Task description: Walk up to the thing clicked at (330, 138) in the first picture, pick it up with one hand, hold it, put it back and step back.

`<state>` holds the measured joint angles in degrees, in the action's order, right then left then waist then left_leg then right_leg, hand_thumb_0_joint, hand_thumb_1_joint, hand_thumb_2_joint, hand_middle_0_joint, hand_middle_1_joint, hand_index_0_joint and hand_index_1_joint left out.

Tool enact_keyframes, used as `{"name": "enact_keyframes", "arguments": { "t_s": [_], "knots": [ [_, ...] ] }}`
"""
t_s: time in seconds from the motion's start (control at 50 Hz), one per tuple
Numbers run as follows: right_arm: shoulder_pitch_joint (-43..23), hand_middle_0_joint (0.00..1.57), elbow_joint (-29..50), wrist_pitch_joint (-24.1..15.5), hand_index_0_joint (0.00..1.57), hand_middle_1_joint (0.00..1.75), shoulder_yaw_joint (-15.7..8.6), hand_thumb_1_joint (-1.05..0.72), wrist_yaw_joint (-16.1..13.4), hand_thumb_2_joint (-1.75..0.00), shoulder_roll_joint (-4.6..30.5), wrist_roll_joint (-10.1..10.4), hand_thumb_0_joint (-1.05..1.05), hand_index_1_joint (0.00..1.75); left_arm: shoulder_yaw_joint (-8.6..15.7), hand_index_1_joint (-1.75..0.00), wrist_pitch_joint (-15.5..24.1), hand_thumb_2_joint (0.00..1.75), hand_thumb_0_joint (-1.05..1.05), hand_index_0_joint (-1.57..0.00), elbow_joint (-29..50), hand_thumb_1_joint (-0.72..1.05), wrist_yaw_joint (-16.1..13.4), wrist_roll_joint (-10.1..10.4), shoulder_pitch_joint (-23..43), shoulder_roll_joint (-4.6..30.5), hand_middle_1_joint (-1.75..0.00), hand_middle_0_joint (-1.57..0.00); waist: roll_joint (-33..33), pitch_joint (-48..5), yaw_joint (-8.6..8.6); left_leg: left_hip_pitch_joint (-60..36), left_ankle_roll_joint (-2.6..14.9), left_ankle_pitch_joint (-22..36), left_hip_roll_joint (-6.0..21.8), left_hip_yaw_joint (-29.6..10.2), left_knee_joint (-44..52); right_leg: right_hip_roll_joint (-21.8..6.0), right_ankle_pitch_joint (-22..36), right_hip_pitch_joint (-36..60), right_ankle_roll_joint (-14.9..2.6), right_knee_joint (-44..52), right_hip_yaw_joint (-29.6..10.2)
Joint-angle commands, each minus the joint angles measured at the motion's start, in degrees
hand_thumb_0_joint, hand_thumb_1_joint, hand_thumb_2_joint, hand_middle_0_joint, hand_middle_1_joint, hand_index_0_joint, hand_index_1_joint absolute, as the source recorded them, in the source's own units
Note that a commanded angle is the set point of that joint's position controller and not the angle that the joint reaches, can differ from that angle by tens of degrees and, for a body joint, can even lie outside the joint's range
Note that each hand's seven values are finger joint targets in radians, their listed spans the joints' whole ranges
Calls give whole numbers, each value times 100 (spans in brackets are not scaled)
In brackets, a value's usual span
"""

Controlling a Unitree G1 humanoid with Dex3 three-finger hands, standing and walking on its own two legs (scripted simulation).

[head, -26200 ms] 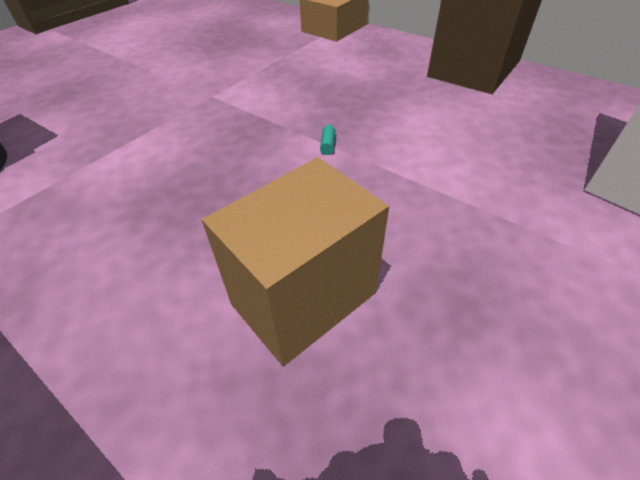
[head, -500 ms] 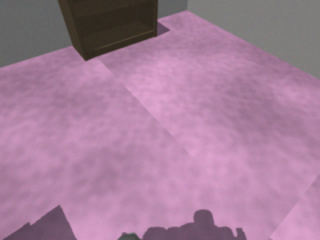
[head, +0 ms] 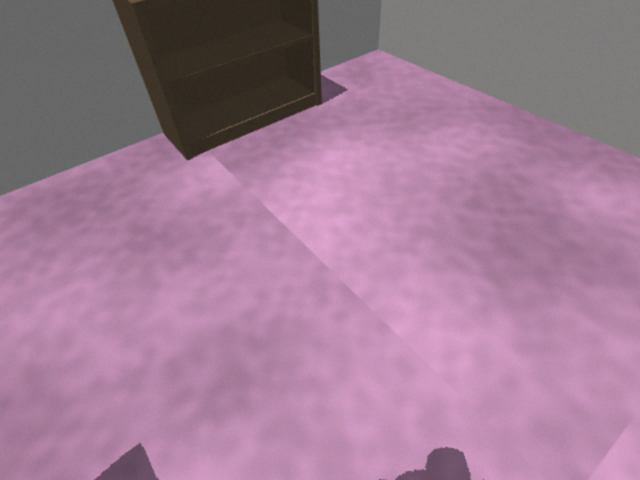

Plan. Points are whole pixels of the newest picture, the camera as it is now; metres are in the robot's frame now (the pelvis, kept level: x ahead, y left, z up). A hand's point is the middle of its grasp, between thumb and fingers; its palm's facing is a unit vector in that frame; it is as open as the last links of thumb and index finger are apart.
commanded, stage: walk up
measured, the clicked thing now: out of the picture -0.48 -1.19 -0.74
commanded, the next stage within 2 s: stand in 0.56 s
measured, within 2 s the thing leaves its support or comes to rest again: neither
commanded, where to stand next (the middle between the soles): +0.07 -0.01 m, yaw +0 degrees
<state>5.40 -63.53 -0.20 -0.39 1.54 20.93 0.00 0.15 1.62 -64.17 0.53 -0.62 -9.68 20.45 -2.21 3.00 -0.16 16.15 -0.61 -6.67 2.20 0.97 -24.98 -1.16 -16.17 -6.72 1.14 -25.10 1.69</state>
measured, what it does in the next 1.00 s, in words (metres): stands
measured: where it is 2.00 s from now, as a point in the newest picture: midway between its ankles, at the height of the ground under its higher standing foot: outside the picture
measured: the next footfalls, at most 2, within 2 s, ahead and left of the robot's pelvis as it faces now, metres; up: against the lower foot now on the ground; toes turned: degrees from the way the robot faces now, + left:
none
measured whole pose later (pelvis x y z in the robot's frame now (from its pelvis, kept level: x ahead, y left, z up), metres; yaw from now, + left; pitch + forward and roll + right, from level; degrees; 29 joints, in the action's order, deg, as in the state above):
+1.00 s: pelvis +0.03 +0.01 +0.01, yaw +0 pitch -1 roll +0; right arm 3.8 -66.2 -0.4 -0.5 0.7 19.7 -0.3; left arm 0.7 0.5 -65.8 0.4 -1.0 -7.3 19.9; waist 0.2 2.6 0.2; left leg 12.2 0.1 -6.1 0.9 2.1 -19.6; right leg -2.5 -14.3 -2.2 2.2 -17.8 1.0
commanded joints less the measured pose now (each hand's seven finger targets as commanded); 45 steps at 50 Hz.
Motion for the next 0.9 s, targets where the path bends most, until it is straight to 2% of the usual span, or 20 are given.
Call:
{"name": "enact_keyframes", "arguments": {
  "t_s": [0.0,0.04,0.08,0.12,0.24,0.32,0.42,0.46,0.48,0.52,0.54,0.58,0.64,0.68,0.76,0.84,0.88],
  "knots": [
    [-352,20,254,-179,20,30,-202,-90,-92,-90,1118,-2,0,30,240,-30,115,90,0,-20,317,90,-110,53,353,1279,-30,-20,379,-565,17,-864,224,635,500,-560,265,-653,1073,-269,-258,776,-561],
    [-319,20,190,-187,20,30,-205,-90,-121,-90,1130,-1,0,30,249,-30,88,90,0,-20,305,90,-121,60,417,1286,-30,-20,336,-669,19,-915,235,1032,509,-508,247,-655,1420,-81,-237,722,-492],
    [-320,20,148,-181,20,30,-208,-90,-135,-90,1137,7,0,30,248,-30,58,90,0,-20,278,90,-130,72,464,1270,-30,-20,297,-660,10,-960,246,1199,533,-504,280,-656,1472,-6,-223,738,-455],
    [-384,20,133,-164,20,30,-194,-90,-142,-90,1113,-2,0,30,235,-30,34,90,0,-20,254,90,-130,84,522,1257,-30,-20,227,-528,6,-943,218,933,532,-513,390,-646,1277,-101,-216,807,-454],
    [-389,20,43,-164,20,30,-194,-90,-157,-90,1107,-22,0,30,225,-30,-5,90,0,-20,176,90,-117,67,732,1207,-30,-20,109,-511,28,-825,205,858,577,-555,594,-604,1090,109,-221,909,-433],
    [-442,20,63,-170,20,30,-191,-90,-160,-90,1133,-21,0,30,218,-30,-25,90,0,-20,147,90,-97,49,763,1180,-30,-20,30,-484,34,-815,180,336,589,-611,789,-586,880,78,-208,948,-425],
    [-420,20,31,-177,20,30,-207,-90,-159,-90,1148,-34,0,30,210,-30,-21,90,0,-20,125,90,-80,22,858,1161,-30,-20,90,-511,85,-800,169,113,571,-624,872,-581,755,101,-219,1016,-437],
    [-454,20,48,-179,20,30,-216,-90,-156,-90,1159,-30,0,30,206,-30,-17,90,0,-20,107,90,-79,15,786,1143,-30,-20,87,-532,74,-839,186,72,575,-644,888,-584,759,115,-207,1036,-417],
    [-445,20,46,-184,20,30,-210,-90,-155,-90,1127,-34,0,30,214,-30,-10,90,0,-20,101,90,-79,17,767,1149,-30,-20,164,-583,63,-892,188,288,583,-623,838,-576,818,126,-202,1016,-411],
    [-418,20,50,-179,20,30,-213,-90,-154,-90,1120,-29,0,30,217,-30,-6,90,0,-20,102,90,-80,14,809,1143,-30,-20,223,-578,93,-921,175,338,535,-580,806,-602,919,108,-182,1069,-409],
    [-436,20,61,-177,20,30,-218,-90,-159,-90,1122,-34,0,30,241,-30,10,90,0,-20,129,90,-86,-7,735,1163,-30,-20,348,-603,58,-1051,177,525,611,-607,746,-695,818,12,-169,1095,-480],
    [-449,20,60,-195,20,30,-219,-90,-160,-90,1134,-33,0,30,244,-30,18,90,0,-20,134,90,-85,14,679,1168,-30,-20,279,-633,51,-1221,178,838,635,-598,690,-694,903,-69,-163,1103,-491],
    [-367,20,37,-179,20,30,-224,-90,-168,-90,1111,-37,0,30,253,-30,10,90,0,-20,150,90,-95,2,718,1164,-30,-20,272,-545,108,-1095,160,582,600,-591,751,-680,779,-73,-157,1113,-477],
    [-461,20,60,-162,20,30,-242,-90,-164,-90,1142,-44,0,30,255,-30,-1,90,0,-20,131,90,-97,-7,618,1154,-30,-20,228,-464,72,-1074,177,322,600,-612,779,-668,633,-157,-152,1134,-459],
    [-423,20,70,-170,20,30,-230,-90,-158,-90,1120,-32,0,30,249,-30,14,90,0,-20,138,90,-92,-1,501,1155,-30,-20,224,-541,62,-1155,187,575,597,-601,734,-684,787,-91,-151,1146,-453],
    [-398,20,63,-145,20,30,-230,-90,-166,-90,1135,-32,0,30,261,-30,-20,90,0,-20,139,90,-95,-16,489,1156,-30,-20,134,-440,75,-991,168,87,580,-657,868,-659,538,-99,-171,1101,-435],
    [-416,20,58,-156,20,30,-235,-90,-167,-90,1161,-28,0,30,252,-30,-17,90,0,-20,128,90,-88,-17,384,1117,-30,-20,93,-460,54,-1081,174,272,575,-641,829,-677,636,-108,-175,1118,-439]
  ]
}}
